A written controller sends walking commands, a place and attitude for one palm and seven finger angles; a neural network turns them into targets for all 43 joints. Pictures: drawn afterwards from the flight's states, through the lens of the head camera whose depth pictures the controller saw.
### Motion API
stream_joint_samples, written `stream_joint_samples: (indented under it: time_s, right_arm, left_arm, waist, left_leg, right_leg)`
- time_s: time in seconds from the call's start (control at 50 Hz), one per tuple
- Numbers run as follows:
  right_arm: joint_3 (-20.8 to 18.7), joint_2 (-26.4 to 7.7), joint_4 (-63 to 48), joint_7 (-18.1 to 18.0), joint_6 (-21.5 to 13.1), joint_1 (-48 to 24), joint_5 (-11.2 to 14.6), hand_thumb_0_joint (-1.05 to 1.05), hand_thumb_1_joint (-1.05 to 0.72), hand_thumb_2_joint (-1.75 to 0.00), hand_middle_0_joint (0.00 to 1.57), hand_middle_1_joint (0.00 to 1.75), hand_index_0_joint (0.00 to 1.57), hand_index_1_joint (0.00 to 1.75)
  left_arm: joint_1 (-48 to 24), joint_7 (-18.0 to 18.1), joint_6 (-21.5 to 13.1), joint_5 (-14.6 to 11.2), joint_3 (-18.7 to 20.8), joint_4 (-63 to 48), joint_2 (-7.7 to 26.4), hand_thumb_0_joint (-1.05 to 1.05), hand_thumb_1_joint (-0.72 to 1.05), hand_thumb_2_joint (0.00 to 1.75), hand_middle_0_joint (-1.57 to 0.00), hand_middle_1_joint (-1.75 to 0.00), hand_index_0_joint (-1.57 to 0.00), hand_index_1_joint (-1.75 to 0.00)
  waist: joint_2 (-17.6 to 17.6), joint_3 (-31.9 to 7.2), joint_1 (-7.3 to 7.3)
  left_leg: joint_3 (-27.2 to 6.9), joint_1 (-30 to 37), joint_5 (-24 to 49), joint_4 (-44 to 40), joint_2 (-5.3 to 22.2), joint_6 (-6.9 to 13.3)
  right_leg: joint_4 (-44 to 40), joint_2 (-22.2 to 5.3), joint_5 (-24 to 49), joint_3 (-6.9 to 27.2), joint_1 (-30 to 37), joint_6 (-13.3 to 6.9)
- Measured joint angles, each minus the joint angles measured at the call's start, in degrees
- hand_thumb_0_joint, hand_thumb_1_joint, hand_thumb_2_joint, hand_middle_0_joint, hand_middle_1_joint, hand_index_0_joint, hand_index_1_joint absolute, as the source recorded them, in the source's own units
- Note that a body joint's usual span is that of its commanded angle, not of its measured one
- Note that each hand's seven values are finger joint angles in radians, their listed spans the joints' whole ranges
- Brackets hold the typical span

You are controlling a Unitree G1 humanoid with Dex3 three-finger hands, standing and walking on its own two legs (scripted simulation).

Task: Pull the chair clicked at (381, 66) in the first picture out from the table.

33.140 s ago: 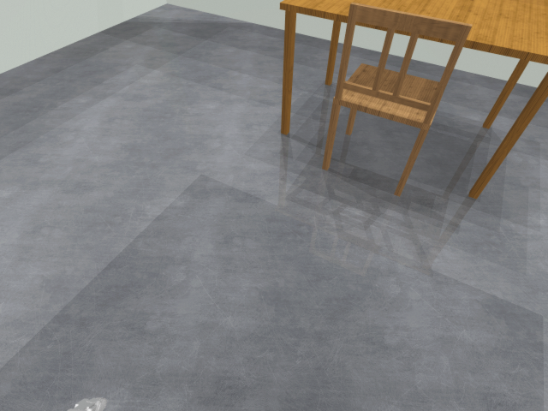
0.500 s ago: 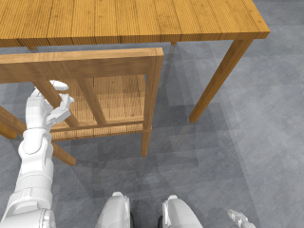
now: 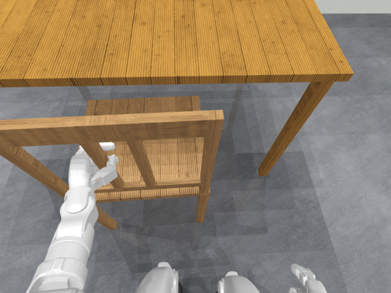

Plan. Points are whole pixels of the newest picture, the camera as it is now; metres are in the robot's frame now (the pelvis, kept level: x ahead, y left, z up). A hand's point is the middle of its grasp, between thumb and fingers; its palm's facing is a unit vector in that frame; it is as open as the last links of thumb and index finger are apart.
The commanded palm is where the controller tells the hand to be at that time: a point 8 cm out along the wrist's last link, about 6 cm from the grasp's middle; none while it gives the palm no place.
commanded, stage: step backward, pulling the chair out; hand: left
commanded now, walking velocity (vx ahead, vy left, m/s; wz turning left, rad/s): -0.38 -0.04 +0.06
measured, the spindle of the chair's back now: (105, 166) +0.39 +0.22 -0.06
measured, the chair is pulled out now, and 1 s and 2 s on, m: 0.05 0.17 0.24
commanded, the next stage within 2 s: none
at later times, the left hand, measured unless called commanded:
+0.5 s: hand (131, 195) +0.31 +0.14 -0.02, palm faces +0.07 -0.99 -0.16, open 5.3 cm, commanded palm +0.29 +0.19 -0.02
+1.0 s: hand (134, 225) +0.25 +0.13 -0.02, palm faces +0.05 -0.98 -0.18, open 5.4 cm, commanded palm +0.24 +0.17 -0.02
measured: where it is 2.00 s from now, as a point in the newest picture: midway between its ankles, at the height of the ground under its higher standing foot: outside the picture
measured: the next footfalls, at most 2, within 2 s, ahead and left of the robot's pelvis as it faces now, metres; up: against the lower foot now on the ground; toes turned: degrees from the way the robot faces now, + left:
left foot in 1.30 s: -0.10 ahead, +0.17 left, +0.00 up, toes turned +2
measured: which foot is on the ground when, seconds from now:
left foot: down 0.00-1.00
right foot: down 0.00-1.00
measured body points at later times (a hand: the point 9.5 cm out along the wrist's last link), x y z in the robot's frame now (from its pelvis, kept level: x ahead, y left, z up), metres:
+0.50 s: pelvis -0.04 -0.01 +0.05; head +0.04 -0.01 +0.49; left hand +0.30 +0.19 -0.01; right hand +0.03 -0.28 -0.08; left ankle +0.02 +0.08 -0.68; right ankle -0.02 -0.11 -0.68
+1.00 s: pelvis -0.09 -0.02 +0.04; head -0.02 -0.02 +0.48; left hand +0.24 +0.18 -0.01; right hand +0.02 -0.27 -0.08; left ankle +0.02 +0.08 -0.68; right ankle -0.02 -0.11 -0.68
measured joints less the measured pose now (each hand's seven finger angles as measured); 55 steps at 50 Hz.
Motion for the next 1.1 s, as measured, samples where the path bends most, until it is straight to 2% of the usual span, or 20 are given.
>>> stream_joint_samples:
  time_s: [0.04, 0.18, 0.3, 0.44, 0.64, 0.72, 0.78, 0.86, 0.94, 1.02, 1.06, 1.1]
  right_arm:
    - [0.89, 0.23, 0.41, -0.74, 0.33, 1.07, 0.22, 0.01, -0.90, -0.90, 0.20, 0.30, 0.20, 0.30]
    - [-0.43, -1.45, 2.87, -1.43, 1.21, 1.14, 0.06, 0.01, -0.90, -0.90, 0.20, 0.30, 0.20, 0.30]
    - [-1.98, -2.90, 3.66, -1.57, 1.81, 0.04, -0.13, 0.00, -0.90, -0.90, 0.20, 0.30, 0.20, 0.30]
    - [-2.09, -2.26, 3.58, -1.97, 2.01, 0.06, 0.09, 0.01, -0.90, -0.90, 0.20, 0.30, 0.20, 0.30]
    - [-1.40, -1.46, 5.64, -2.34, -1.48, -0.69, 0.49, 0.01, -0.90, -0.90, 0.20, 0.30, 0.20, 0.30]
    - [-1.43, -1.91, 7.02, -2.42, -3.57, -0.69, 0.74, 0.01, -0.90, -0.90, 0.20, 0.30, 0.20, 0.30]
    - [-1.52, -2.83, 8.04, -2.72, -4.78, -0.39, 0.70, 0.01, -0.90, -0.90, 0.20, 0.30, 0.20, 0.30]
    - [-1.48, -3.15, 8.71, -3.02, -5.39, -0.53, 0.69, 0.01, -0.90, -0.90, 0.20, 0.30, 0.20, 0.30]
    - [-1.05, -2.41, 8.16, -3.27, -5.85, -1.32, -0.04, 0.01, -0.90, -0.90, 0.20, 0.30, 0.20, 0.30]
    - [-0.65, -1.27, 7.55, -3.08, -6.20, -2.48, -0.59, 0.01, -0.90, -0.90, 0.20, 0.30, 0.20, 0.30]
    - [-0.62, -0.85, 7.16, -2.84, -6.28, -2.65, -0.60, 0.01, -0.90, -0.90, 0.20, 0.30, 0.20, 0.30]
    - [-0.79, -0.78, 7.31, -2.46, -6.36, -2.87, -0.41, 0.01, -0.90, -0.90, 0.20, 0.30, 0.20, 0.30]
  left_arm:
    - [-1.42, 1.32, -0.38, -0.18, -0.16, 5.20, -0.95, 0.02, 0.70, 0.76, -0.34, -1.16, -0.47, -1.45]
    - [-7.00, 1.54, -1.52, 2.26, -2.84, 16.59, 0.05, 0.03, 0.68, 0.74, -0.36, -1.08, -0.49, -1.45]
    - [-6.40, 0.61, -1.98, 2.32, -3.31, 16.67, 0.49, 0.02, 0.67, 0.72, -0.35, -1.09, -0.49, -1.45]
    - [-3.95, 0.98, -1.71, 2.63, -5.47, 14.28, -0.45, -0.01, 0.68, 0.71, -0.33, -1.12, -0.49, -1.45]
    - [-4.28, 2.33, -2.65, 1.99, -8.38, 16.93, -3.31, -0.01, 0.67, 0.72, -0.30, -1.12, -0.49, -1.45]
    - [-4.33, 2.87, -3.64, 2.20, -9.55, 18.47, -4.32, -0.01, 0.67, 0.72, -0.30, -1.12, -0.49, -1.45]
    - [-4.43, 3.11, -3.85, 2.75, -10.51, 19.29, -5.11, -0.01, 0.66, 0.72, -0.30, -1.12, -0.50, -1.45]
    - [-4.85, 2.90, -3.46, 3.17, -12.13, 19.60, -4.61, -0.02, 0.66, 0.72, -0.30, -1.12, -0.50, -1.45]
    - [-5.49, 2.64, -2.36, 3.15, -12.08, 18.86, -3.72, -0.02, 0.66, 0.73, -0.30, -1.13, -0.50, -1.45]
    - [-6.50, 2.32, -1.37, 3.33, -11.10, 18.30, -2.79, -0.02, 0.64, 0.74, -0.30, -1.13, -0.49, -1.45]
    - [-6.62, 2.28, -1.25, 3.45, -10.81, 17.94, -2.41, -0.02, 0.63, 0.75, -0.31, -1.14, -0.49, -1.45]
    - [-6.41, 2.56, -1.49, 3.69, -10.41, 17.70, -2.36, -0.02, 0.62, 0.75, -0.31, -1.15, -0.49, -1.45]
  waist:
    - [-0.92, -0.12, 0.22]
    - [-1.42, 2.81, 0.01]
    - [-1.10, 6.07, -0.91]
    - [-1.14, 7.83, -1.35]
    - [0.43, 9.68, -0.60]
    - [0.63, 10.05, -0.33]
    - [1.03, 9.89, -0.14]
    - [0.06, 9.81, 0.39]
    - [-1.01, 10.37, 0.89]
    - [-1.02, 12.02, 0.88]
    - [-0.86, 12.39, 0.68]
    - [-0.91, 12.53, 0.31]
  left_leg:
    - [0.24, 4.28, 2.27, -5.45, -0.23, -0.34]
    - [-0.33, 12.09, 7.31, -15.12, -0.14, -0.73]
    - [0.81, 15.28, 9.84, -18.75, 0.24, -0.77]
    - [1.47, 17.34, 12.94, -22.01, 0.70, -1.09]
    - [0.03, 18.22, 15.46, -22.14, 0.84, -1.86]
    - [-0.60, 18.53, 11.95, -21.41, 0.31, -3.06]
    - [-0.83, 19.23, 15.78, -22.90, 0.20, -2.67]
    - [-0.25, 19.74, 17.50, -23.35, -0.18, -1.15]
    - [0.53, 19.75, 18.03, -23.89, -0.34, -0.95]
    - [0.34, 19.52, 18.01, -22.52, 0.14, -1.47]
    - [0.00, 18.65, 16.40, -20.77, 0.23, -1.92]
    - [-1.59, 16.93, 8.12, -15.41, -0.73, -3.65]
  right_leg:
    - [-5.40, -0.07, 4.52, 0.38, 4.08, 0.22]
    - [-15.04, 0.53, 8.52, 0.35, 11.92, 0.80]
    - [-19.44, 0.99, 10.69, 1.61, 15.10, 0.13]
    - [-21.83, 1.45, 13.79, 2.24, 16.44, -0.23]
    - [-21.08, 1.59, 15.24, 0.63, 17.36, -1.21]
    - [-21.88, 1.20, 16.04, 0.25, 18.29, -1.34]
    - [-22.16, 1.05, 16.42, -0.16, 18.78, -1.00]
    - [-20.33, 0.51, 14.90, 0.15, 18.26, -0.44]
    - [-17.09, 0.08, 9.63, 0.62, 16.62, -0.29]
    - [-17.42, 0.19, 13.78, -0.05, 16.93, -0.84]
    - [-17.46, 0.18, 16.10, -0.54, 16.77, -1.62]
    - [-17.18, -0.16, 15.98, -0.64, 16.40, -2.15]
